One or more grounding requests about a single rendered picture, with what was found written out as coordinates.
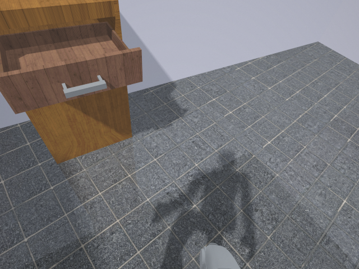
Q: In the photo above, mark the handle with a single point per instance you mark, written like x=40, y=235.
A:
x=84, y=89

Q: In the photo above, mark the cabinet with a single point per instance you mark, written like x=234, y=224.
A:
x=76, y=127

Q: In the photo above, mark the robot right thigh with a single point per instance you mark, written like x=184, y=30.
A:
x=217, y=257

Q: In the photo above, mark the drawer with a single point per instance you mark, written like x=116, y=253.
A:
x=35, y=64

